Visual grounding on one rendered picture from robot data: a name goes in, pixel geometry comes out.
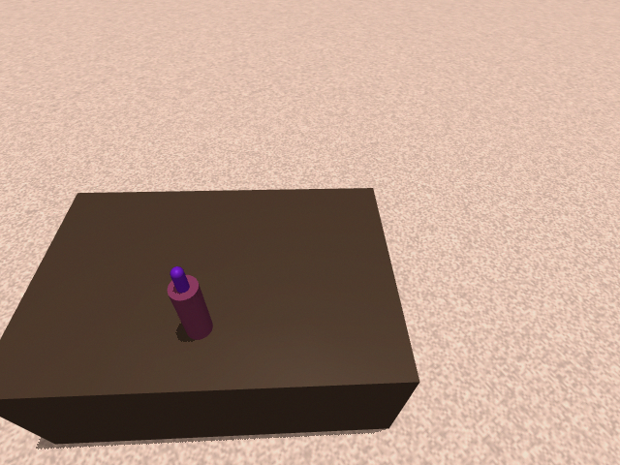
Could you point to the bottle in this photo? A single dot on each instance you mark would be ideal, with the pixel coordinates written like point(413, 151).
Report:
point(187, 299)

